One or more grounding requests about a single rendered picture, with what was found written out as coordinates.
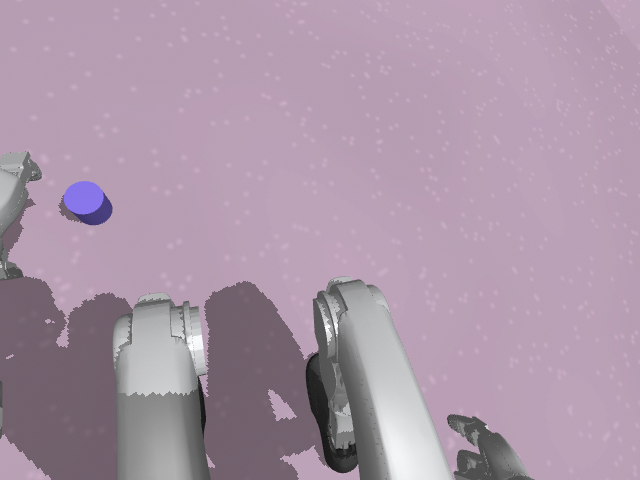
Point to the left robot hand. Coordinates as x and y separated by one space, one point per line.
16 169

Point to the tin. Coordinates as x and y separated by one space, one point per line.
88 203

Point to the right robot hand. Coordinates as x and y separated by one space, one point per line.
496 461

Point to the right robot foot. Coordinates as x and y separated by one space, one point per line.
339 460

